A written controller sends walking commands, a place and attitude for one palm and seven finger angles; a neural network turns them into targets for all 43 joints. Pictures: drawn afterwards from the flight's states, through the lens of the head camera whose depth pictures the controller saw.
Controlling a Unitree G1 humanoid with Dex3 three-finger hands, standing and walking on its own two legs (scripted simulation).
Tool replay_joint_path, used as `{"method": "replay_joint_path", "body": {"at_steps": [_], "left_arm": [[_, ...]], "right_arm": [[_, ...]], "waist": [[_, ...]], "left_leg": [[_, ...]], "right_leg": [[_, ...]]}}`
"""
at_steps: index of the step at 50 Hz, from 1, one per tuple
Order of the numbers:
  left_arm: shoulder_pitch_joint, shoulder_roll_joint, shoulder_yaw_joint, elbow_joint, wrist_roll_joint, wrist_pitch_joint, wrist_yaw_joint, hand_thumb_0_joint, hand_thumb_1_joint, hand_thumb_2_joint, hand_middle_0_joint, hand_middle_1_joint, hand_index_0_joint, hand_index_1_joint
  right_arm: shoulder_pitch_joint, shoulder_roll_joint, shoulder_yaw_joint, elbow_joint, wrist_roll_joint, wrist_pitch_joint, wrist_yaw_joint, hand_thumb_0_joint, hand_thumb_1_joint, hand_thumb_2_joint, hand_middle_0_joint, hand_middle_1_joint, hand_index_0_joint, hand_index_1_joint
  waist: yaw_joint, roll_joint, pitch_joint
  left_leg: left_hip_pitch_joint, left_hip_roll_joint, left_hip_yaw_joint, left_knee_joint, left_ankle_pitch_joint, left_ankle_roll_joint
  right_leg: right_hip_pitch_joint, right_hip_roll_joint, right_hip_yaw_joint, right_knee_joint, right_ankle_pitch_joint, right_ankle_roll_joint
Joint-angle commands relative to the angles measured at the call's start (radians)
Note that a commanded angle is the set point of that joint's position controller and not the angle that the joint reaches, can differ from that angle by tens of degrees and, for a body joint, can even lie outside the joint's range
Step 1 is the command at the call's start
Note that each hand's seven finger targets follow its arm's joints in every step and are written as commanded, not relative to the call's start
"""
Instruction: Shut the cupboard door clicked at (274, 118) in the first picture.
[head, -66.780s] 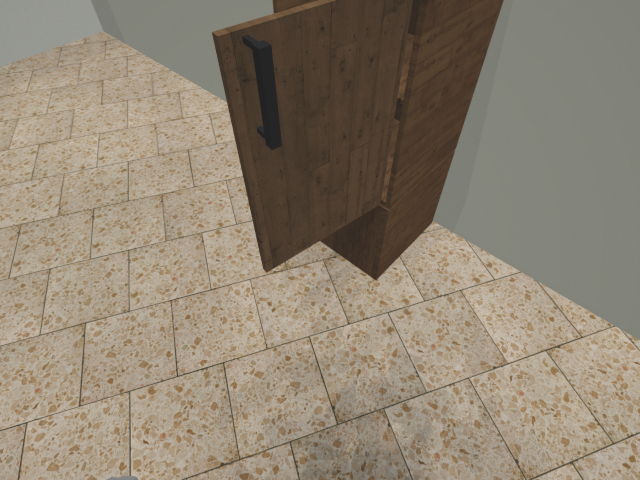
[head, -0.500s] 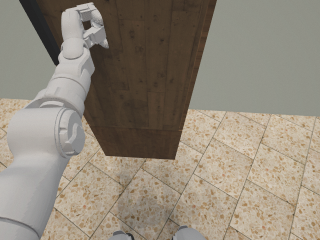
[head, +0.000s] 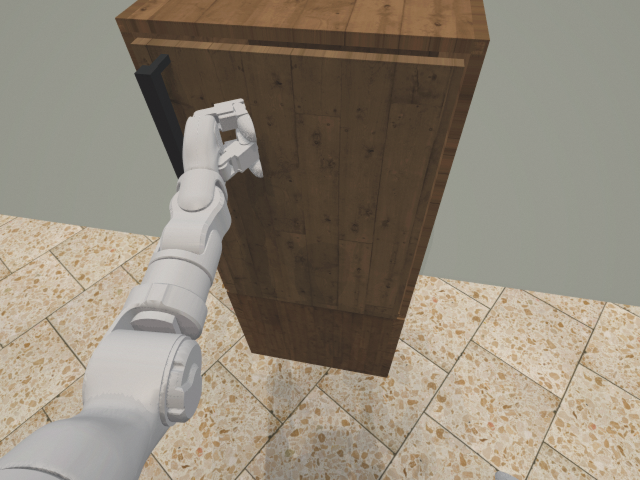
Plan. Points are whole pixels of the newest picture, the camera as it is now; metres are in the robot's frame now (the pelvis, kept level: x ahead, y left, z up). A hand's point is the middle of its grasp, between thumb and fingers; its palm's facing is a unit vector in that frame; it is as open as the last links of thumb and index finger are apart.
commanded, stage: draw the hand back to the body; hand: left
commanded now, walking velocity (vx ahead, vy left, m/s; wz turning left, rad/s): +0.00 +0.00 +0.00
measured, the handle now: (176, 124) +0.55 +0.19 +0.17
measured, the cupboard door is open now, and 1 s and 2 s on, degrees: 0 0 0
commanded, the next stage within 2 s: step back with the hand held close in 1.56 s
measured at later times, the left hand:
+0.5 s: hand (174, 232) +0.34 +0.14 +0.18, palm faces +0.04 -1.00 -0.02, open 3.1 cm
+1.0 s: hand (32, 348) +0.22 +0.24 +0.17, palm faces +0.34 -0.88 -0.32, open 4.7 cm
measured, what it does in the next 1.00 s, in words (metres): stands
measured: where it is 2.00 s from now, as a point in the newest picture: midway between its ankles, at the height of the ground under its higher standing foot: outside the picture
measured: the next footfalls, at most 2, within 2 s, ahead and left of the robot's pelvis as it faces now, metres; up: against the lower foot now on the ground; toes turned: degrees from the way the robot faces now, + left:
none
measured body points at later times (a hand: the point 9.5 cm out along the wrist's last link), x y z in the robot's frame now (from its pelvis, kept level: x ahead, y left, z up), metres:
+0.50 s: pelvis -0.01 -0.01 +0.01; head -0.04 -0.03 +0.46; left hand +0.33 +0.20 +0.18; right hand +0.19 -0.23 -0.07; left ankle +0.01 +0.14 -0.72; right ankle -0.04 -0.12 -0.72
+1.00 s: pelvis -0.01 +0.01 +0.02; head -0.04 -0.02 +0.47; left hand +0.20 +0.28 +0.19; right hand +0.16 -0.21 -0.08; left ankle +0.01 +0.14 -0.72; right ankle -0.04 -0.12 -0.72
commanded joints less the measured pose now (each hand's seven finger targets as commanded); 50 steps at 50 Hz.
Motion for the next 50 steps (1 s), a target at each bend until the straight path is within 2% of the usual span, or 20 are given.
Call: {"method": "replay_joint_path", "body": {"at_steps": [1, 6, 11, 18, 24, 25, 27, 31, 32, 33, 34, 36, 37, 38, 39, 41, 44, 46, 47, 50], "left_arm": [[-0.32, 0.167, 0.07, -0.236, -0.013, -0.011, -0.006, 0.0, 0.9, 0.9, -1.3, -1.5, -1.3, -1.5], [-0.132, 0.176, 0.071, -0.445, -0.014, 0.004, -0.046, 0.0, 0.9, 0.9, -1.3, -1.5, -1.3, -1.5], [-0.035, 0.145, 0.005, -0.742, -0.04, 0.03, -0.096, 0.0, 0.9, 0.9, -1.3, -1.5, -1.3, -1.5], [0.079, 0.116, -0.056, -0.898, -0.083, 0.154, -0.155, 0.0, 0.9, 0.9, -1.3, -1.5, -1.3, -1.5], [0.232, 0.186, 0.02, -0.931, -0.115, 0.233, -0.178, 0.0, 0.9, 0.9, -1.163, -1.35, -1.163, -1.35], [0.294, 0.224, -0.035, -1.029, -0.031, 0.135, -0.125, 0.0, 0.9, 0.9, -1.135, -1.32, -1.135, -1.32], [0.46, 0.224, -0.001, -0.995, -0.023, 0.091, -0.089, 0.0, 0.9, 0.9, -1.08, -1.26, -1.08, -1.26], [0.542, 0.282, 0.039, -1.104, -0.003, 0.038, -0.063, 0.0, 0.9, 0.9, -0.97, -1.14, -0.97, -1.14], [0.547, 0.274, 0.03, -1.157, 0.001, 0.027, -0.059, 0.0, 0.9, 0.9, -0.943, -1.11, -0.943, -1.11], [0.555, 0.3, 0.053, -1.178, 0.007, 0.015, -0.051, 0.0, 0.9, 0.9, -0.915, -1.08, -0.915, -1.08], [0.586, 0.286, 0.045, -1.203, 0.006, 0.007, -0.048, 0.0, 0.9, 0.9, -0.887, -1.05, -0.887, -1.05], [0.599, 0.327, 0.073, -1.226, 0.016, -0.009, -0.036, 0.0, 0.9, 0.9, -0.832, -0.99, -0.832, -0.99], [0.618, 0.301, 0.055, -1.263, 0.016, -0.015, -0.034, 0.0, 0.9, 0.9, -0.805, -0.96, -0.805, -0.96], [0.634, 0.316, 0.071, -1.262, 0.023, -0.021, -0.027, 0.0, 0.9, 0.9, -0.777, -0.93, -0.777, -0.93], [0.681, 0.284, 0.046, -1.272, 0.02, -0.024, -0.027, 0.0, 0.9, 0.9, -0.75, -0.9, -0.75, -0.9], [0.774, 0.316, 0.087, -1.248, 0.024, -0.027, -0.024, 0.0, 0.9, 0.9, -0.695, -0.84, -0.695, -0.84], [0.912, 0.3, 0.107, -1.277, 0.014, -0.034, -0.026, 0.0, 0.9, 0.9, -0.613, -0.75, -0.613, -0.75], [0.991, 0.349, 0.168, -1.283, 0.017, -0.04, -0.026, 0.0, 0.9, 0.9, -0.558, -0.69, -0.558, -0.69], [1.024, 0.318, 0.149, -1.314, 0.011, -0.04, -0.029, 0.0, 0.9, 0.9, -0.53, -0.66, -0.53, -0.66], [1.074, 0.366, 0.215, -1.364, 0.016, -0.05, -0.023, 0.0, 0.9, 0.9, -0.447, -0.57, -0.447, -0.57]], "right_arm": [[0.056, -0.131, -0.045, -0.107, 0.006, -0.008, -0.011, 0.0, -0.9, -0.9, 0.2, 0.3, 0.2, 0.3], [-0.026, -0.115, -0.031, -0.177, 0.018, 0.018, -0.013, 0.0, -0.9, -0.9, 0.2, 0.3, 0.2, 0.3], [-0.12, -0.102, -0.023, -0.229, 0.032, 0.021, -0.027, 0.0, -0.9, -0.9, 0.2, 0.3, 0.2, 0.3], [-0.227, -0.093, 0.003, -0.23, 0.048, 0.022, -0.066, 0.0, -0.9, -0.9, 0.2, 0.3, 0.2, 0.3], [-0.288, -0.093, 0.029, -0.241, 0.05, 0.03, -0.086, 0.0, -0.9, -0.9, 0.2, 0.3, 0.2, 0.3], [-0.285, -0.059, 0.04, -0.25, 0.033, 0.025, -0.087, 0.0, -0.9, -0.9, 0.2, 0.3, 0.2, 0.3], [-0.29, -0.065, 0.039, -0.244, 0.025, 0.034, -0.088, 0.0, -0.9, -0.9, 0.2, 0.3, 0.2, 0.3], [-0.293, -0.069, 0.036, -0.246, 0.015, 0.044, -0.09, 0.0, -0.9, -0.9, 0.2, 0.3, 0.2, 0.3], [-0.296, -0.062, 0.037, -0.253, 0.015, 0.044, -0.09, 0.0, -0.9, -0.9, 0.2, 0.3, 0.2, 0.3], [-0.301, -0.063, 0.039, -0.251, 0.012, 0.042, -0.091, 0.0, -0.9, -0.9, 0.2, 0.3, 0.2, 0.3], [-0.304, -0.059, 0.036, -0.251, 0.012, 0.039, -0.092, 0.0, -0.9, -0.9, 0.2, 0.3, 0.2, 0.3], [-0.306, -0.067, 0.038, -0.241, 0.008, 0.031, -0.096, 0.0, -0.9, -0.9, 0.2, 0.3, 0.2, 0.3], [-0.307, -0.06, 0.035, -0.241, 0.008, 0.026, -0.097, 0.0, -0.9, -0.9, 0.2, 0.3, 0.2, 0.3], [-0.307, -0.063, 0.038, -0.235, 0.006, 0.019, -0.098, 0.0, -0.9, -0.9, 0.2, 0.3, 0.2, 0.3], [-0.305, -0.061, 0.034, -0.235, 0.005, 0.014, -0.099, 0.0, -0.9, -0.9, 0.2, 0.3, 0.2, 0.3], [-0.304, -0.074, 0.031, -0.227, 0.002, 0.006, -0.1, 0.0, -0.9, -0.9, 0.2, 0.3, 0.2, 0.3], [-0.305, -0.07, 0.023, -0.231, 0.004, 0.005, -0.098, 0.0, -0.9, -0.9, 0.2, 0.3, 0.2, 0.3], [-0.303, -0.08, 0.018, -0.227, 0.003, 0.004, -0.096, 0.0, -0.9, -0.9, 0.2, 0.3, 0.2, 0.3], [-0.304, -0.069, 0.017, -0.234, 0.006, 0.005, -0.095, 0.0, -0.9, -0.9, 0.2, 0.3, 0.2, 0.3], [-0.303, -0.071, 0.014, -0.234, 0.005, 0.0, -0.093, 0.0, -0.9, -0.9, 0.2, 0.3, 0.2, 0.3]], "waist": [[0.025, -0.132, -0.364], [0.071, -0.161, -0.368], [0.078, -0.114, -0.326], [0.07, -0.063, -0.198], [0.099, -0.085, -0.147], [0.083, -0.074, -0.033], [0.098, -0.105, -0.026], [0.106, -0.081, -0.055], [0.101, -0.038, -0.072], [0.105, -0.056, -0.08], [0.102, -0.012, -0.074], [0.106, 0.012, -0.06], [0.099, 0.054, -0.063], [0.102, 0.039, -0.051], [0.099, 0.052, -0.037], [0.111, -0.005, -0.026], [0.117, -0.072, -0.009], [0.131, -0.068, -0.008], [0.126, -0.056, -0.001], [0.133, -0.043, 0.021]], "left_leg": [[0.297, -0.071, 0.022, -0.014, 0.43, 0.053], [0.305, -0.076, 0.045, -0.038, 0.475, 0.057], [0.378, -0.072, 0.047, -0.056, 0.48, 0.064], [0.419, -0.071, 0.019, -0.1, 0.332, 0.061], [0.4, -0.076, 0.005, -0.14, 0.223, 0.055], [0.39, -0.075, 0.004, -0.183, 0.196, 0.055], [0.379, -0.067, -0.002, -0.203, 0.177, 0.053], [0.429, -0.055, 0.003, -0.236, 0.174, 0.053], [0.439, -0.054, 0.003, -0.244, 0.183, 0.051], [0.447, -0.055, 0.005, -0.246, 0.179, 0.052], [0.453, -0.053, 0.007, -0.25, 0.173, 0.049], [0.465, -0.055, 0.006, -0.261, 0.154, 0.049], [0.472, -0.052, 0.003, -0.264, 0.152, 0.046], [0.478, -0.053, 0.003, -0.265, 0.149, 0.045], [0.478, -0.051, 0.001, -0.269, 0.15, 0.044], [0.475, -0.051, 0.001, -0.274, 0.163, 0.048], [0.459, -0.047, 0.002, -0.275, 0.175, 0.049], [0.452, -0.049, 0.005, -0.273, 0.195, 0.051], [0.443, -0.047, 0.005, -0.275, 0.198, 0.049], [0.44, -0.046, 0.008, -0.27, 0.189, 0.047]], "right_leg": [[0.128, 0.039, -0.027, -0.048, 0.648, 0.003], [0.235, 0.019, -0.02, -0.048, 0.772, 0.009], [0.256, 0.014, -0.019, -0.077, 0.782, 0.014], [0.17, 0.024, -0.03, -0.141, 0.543, 0.007], [0.172, 0.018, -0.028, -0.184, 0.379, 0.004], [0.132, 0.001, -0.003, -0.234, 0.336, 0.016], [0.161, 0.0, -0.009, -0.242, 0.294, 0.011], [0.199, 0.006, -0.009, -0.279, 0.263, 0.009], [0.218, 0.003, -0.007, -0.273, 0.265, 0.004], [0.217, 0.006, -0.009, -0.281, 0.259, 0.006], [0.222, 0.005, -0.008, -0.285, 0.244, 0.003], [0.214, 0.007, -0.008, -0.308, 0.207, 0.001], [0.218, 0.006, -0.009, -0.305, 0.199, -0.003], [0.204, 0.011, -0.014, -0.314, 0.194, -0.002], [0.21, 0.009, -0.016, -0.31, 0.196, -0.003], [0.215, 0.012, -0.016, -0.323, 0.206, 0.0], [0.229, 0.009, -0.019, -0.315, 0.222, 0.005], [0.24, 0.008, -0.016, -0.322, 0.243, 0.006], [0.247, 0.003, -0.018, -0.309, 0.246, 0.006], [0.224, 0.006, -0.021, -0.32, 0.231, 0.008]]}}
